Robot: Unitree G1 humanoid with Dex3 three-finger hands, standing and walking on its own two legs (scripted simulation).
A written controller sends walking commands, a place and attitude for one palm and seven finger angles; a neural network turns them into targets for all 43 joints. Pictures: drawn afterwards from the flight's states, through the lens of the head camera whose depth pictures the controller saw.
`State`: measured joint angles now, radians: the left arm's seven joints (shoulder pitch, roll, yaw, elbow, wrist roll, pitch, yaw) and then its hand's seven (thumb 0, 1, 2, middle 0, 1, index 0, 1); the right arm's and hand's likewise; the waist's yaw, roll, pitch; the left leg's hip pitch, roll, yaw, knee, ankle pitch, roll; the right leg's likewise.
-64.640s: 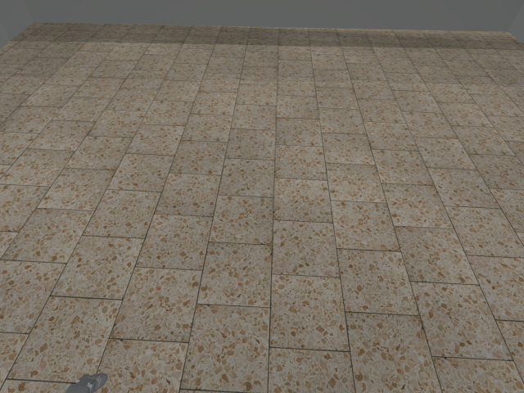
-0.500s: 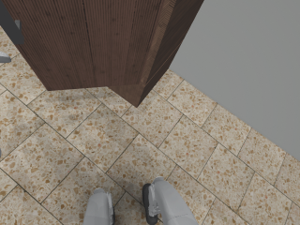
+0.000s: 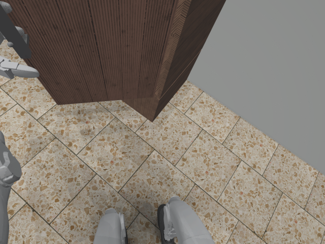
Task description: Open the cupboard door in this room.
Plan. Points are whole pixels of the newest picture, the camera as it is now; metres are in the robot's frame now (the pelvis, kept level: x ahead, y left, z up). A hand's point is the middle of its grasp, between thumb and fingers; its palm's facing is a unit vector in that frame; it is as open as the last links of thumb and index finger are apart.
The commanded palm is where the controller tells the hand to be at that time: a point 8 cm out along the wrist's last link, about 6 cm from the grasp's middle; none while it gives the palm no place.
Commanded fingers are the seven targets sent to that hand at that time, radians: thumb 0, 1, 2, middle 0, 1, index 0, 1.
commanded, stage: slide the fingers in behind the handle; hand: left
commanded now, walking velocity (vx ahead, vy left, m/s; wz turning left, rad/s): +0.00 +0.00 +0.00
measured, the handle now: (11, 25) +0.59 +0.26 +0.07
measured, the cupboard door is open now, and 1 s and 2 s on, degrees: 45 45 62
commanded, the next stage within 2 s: close the thumb around the handle in 0.58 s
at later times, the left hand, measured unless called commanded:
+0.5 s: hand (14, 46) +0.53 +0.25 +0.07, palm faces +0.05 -1.00 -0.03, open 13.9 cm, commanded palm +0.52 +0.28 +0.06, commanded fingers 0.00 -0.50 0.30 -0.30 -1.20 -0.30 -1.20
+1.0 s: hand (19, 42) +0.54 +0.24 +0.07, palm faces +0.05 -1.00 -0.02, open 11.0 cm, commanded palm +0.52 +0.27 +0.06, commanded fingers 0.00 0.45 0.71 -0.37 -1.30 -0.37 -1.30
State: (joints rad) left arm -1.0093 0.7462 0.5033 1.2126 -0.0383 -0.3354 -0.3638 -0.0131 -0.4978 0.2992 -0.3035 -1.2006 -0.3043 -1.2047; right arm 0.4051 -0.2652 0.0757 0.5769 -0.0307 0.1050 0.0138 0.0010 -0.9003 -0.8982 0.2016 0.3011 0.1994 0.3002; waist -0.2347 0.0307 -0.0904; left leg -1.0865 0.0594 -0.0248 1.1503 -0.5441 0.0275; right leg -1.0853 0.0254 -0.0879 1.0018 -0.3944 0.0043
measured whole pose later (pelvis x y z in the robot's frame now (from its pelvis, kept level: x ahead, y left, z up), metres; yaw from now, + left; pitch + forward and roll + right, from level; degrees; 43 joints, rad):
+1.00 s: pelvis +0.00 +0.01 +0.00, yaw +0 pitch +28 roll -6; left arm -1.03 0.70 0.50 1.22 -0.04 -0.37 -0.32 -0.01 -0.06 0.49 -0.34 -1.25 -0.34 -1.25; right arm 0.42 -0.26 0.08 0.60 -0.04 0.09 0.01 0.00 -0.90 -0.90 0.20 0.30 0.20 0.30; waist -0.24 0.04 -0.10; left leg -1.10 0.05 -0.02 1.16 -0.55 0.03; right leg -1.11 0.02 -0.08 1.02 -0.39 0.01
